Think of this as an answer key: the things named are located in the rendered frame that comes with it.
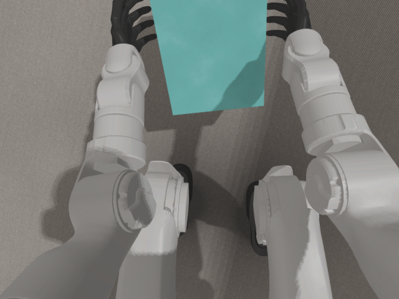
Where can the left robot upper arm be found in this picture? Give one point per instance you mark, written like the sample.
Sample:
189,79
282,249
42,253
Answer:
107,212

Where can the robot thigh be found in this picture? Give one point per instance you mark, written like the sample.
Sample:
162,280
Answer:
148,270
297,263

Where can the left robot thigh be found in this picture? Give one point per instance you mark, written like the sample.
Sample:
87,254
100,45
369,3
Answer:
148,270

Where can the right robot thigh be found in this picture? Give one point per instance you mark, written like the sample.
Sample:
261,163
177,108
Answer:
297,263

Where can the carton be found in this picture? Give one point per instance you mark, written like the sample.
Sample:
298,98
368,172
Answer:
213,53

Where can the robot right hand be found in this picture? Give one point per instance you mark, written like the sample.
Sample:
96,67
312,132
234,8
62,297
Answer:
297,17

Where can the robot left hand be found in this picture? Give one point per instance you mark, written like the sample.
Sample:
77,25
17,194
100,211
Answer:
122,31

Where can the right robot upper arm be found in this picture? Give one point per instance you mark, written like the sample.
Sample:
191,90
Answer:
359,192

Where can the left robot forearm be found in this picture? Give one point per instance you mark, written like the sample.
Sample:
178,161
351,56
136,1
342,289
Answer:
119,115

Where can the right robot forearm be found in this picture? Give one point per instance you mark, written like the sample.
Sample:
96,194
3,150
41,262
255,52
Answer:
329,120

